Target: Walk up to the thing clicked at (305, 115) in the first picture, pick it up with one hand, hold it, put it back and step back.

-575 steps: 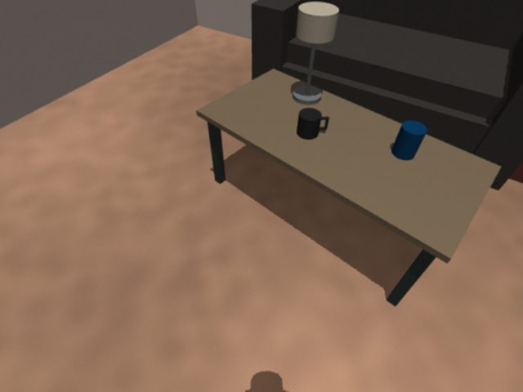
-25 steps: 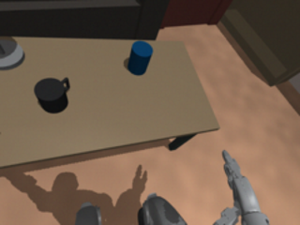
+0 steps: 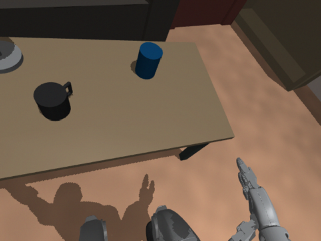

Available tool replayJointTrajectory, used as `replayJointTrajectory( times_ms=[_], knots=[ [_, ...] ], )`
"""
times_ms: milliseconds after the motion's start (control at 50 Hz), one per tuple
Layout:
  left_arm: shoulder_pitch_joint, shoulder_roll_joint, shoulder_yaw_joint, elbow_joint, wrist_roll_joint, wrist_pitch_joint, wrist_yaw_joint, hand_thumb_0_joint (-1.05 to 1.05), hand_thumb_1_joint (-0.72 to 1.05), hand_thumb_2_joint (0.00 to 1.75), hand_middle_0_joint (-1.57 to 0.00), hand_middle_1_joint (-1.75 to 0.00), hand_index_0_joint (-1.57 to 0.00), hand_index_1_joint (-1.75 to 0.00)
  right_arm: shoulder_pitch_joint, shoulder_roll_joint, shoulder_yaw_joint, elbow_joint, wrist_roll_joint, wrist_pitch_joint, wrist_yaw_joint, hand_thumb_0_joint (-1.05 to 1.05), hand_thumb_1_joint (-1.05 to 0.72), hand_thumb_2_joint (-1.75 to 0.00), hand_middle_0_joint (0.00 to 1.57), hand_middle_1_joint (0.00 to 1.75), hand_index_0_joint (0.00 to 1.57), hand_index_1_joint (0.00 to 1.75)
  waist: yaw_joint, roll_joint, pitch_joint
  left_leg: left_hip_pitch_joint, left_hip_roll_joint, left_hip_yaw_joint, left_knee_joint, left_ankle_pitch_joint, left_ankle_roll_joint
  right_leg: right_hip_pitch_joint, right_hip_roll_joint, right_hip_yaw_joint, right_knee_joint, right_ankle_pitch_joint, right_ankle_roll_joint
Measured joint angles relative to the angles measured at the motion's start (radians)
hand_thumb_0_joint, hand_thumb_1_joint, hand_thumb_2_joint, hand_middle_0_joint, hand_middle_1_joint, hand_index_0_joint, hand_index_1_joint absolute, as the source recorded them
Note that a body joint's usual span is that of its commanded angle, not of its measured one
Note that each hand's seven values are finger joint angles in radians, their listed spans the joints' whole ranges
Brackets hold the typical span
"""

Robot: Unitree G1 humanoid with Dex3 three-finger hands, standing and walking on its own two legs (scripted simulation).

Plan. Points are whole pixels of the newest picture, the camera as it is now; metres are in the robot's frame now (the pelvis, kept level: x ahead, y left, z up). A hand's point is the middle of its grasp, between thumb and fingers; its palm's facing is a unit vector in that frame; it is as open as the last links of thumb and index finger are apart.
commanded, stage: go down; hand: left
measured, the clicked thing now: (57, 98) +0.59 +0.20 -0.18
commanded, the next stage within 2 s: none
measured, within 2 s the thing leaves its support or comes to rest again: neither
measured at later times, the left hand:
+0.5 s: hand out of the picture +0.47 +0.39 +0.08, palm faces +0.26 -0.97 +0.00, open 16.7 cm
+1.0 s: hand out of the picture +0.47 +0.40 +0.09, palm faces +0.27 -0.96 +0.00, open 16.7 cm
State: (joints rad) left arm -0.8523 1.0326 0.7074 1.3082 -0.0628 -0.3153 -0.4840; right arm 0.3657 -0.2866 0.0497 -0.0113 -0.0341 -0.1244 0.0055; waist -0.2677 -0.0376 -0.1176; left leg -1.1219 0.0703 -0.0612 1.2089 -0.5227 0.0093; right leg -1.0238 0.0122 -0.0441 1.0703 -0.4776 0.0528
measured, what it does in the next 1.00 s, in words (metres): stands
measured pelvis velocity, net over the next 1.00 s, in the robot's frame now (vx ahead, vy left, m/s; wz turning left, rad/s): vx -0.01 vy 0.00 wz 0.00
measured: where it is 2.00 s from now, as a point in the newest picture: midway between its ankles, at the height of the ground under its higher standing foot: outside the picture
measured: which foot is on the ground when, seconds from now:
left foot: down 0.00-1.00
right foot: down 0.00-1.00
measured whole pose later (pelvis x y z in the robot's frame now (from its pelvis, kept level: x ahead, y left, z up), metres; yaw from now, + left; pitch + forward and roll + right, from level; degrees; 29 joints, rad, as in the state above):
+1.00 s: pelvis -0.01 +0.00 +0.00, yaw +0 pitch +24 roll -7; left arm -0.87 1.04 0.69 1.30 -0.05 -0.30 -0.47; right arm 0.38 -0.29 0.06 -0.03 -0.03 -0.11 0.00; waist -0.27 -0.04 -0.12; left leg -1.12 0.07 -0.06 1.20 -0.51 0.01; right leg -1.02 0.01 -0.04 1.06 -0.46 0.05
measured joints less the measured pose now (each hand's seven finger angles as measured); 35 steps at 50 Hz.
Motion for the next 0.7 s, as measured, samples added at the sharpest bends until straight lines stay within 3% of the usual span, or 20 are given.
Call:
replayJointTrajectory(
  times_ms=[140,320,560,700],
  knots=[
    [-0.005,0.001,0.007,-0.020,0.010,0.009,0.010,-0.01,-0.34,0.16,-0.01,-0.06,-0.01,-0.07,0.002,-0.003,-0.006,0.018,-0.002,0.005,-0.001,-0.01,0.54,-0.05,0.06,0.05,0.06,0.05,-0.006,-0.005,-0.008,0.010,0.002,-0.003,-0.007,0.002,-0.003,0.012,0.002,-0.003,-0.010,0.003,-0.005],
    [-0.034,0.032,-0.030,0.038,0.009,0.008,0.005,-0.01,-0.34,0.16,-0.01,-0.07,-0.01,-0.07,-0.013,0.000,0.001,0.013,0.003,0.012,-0.001,-0.01,0.54,-0.05,0.06,0.05,0.06,0.05,-0.003,0.008,-0.004,0.007,0.000,-0.002,-0.008,0.006,0.001,0.009,0.001,-0.002,-0.011,0.007,-0.003],
    [-0.020,0.005,-0.003,-0.015,0.014,0.011,0.011,-0.01,-0.35,0.15,-0.01,-0.07,-0.01,-0.07,0.012,-0.007,-0.002,-0.014,0.000,0.010,0.002,-0.01,0.54,-0.05,0.06,0.05,0.06,0.05,-0.007,-0.009,-0.004,0.001,-0.001,-0.004,-0.002,0.007,-0.002,0.003,0.001,-0.003,-0.003,0.006,-0.002],
    [-0.041,0.034,-0.026,0.018,0.028,0.020,0.020,-0.01,-0.35,0.15,-0.01,-0.07,-0.01,-0.08,-0.004,-0.001,-0.002,0.005,0.003,0.018,0.000,-0.01,0.54,-0.05,0.06,0.05,0.06,0.05,-0.014,0.000,-0.008,0.009,0.001,-0.006,-0.007,0.010,0.000,0.014,0.003,-0.005,-0.015,0.013,-0.004]
  ],
)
